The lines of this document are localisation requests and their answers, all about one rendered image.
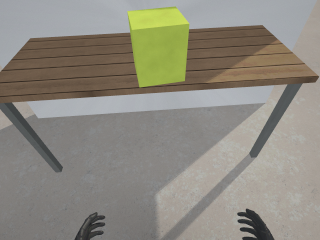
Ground robot left hand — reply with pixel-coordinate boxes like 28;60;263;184
74;212;105;240

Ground table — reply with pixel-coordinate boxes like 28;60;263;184
0;25;319;173

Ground carton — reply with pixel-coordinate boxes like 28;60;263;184
127;6;190;88

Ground robot right hand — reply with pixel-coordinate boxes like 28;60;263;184
237;208;275;240

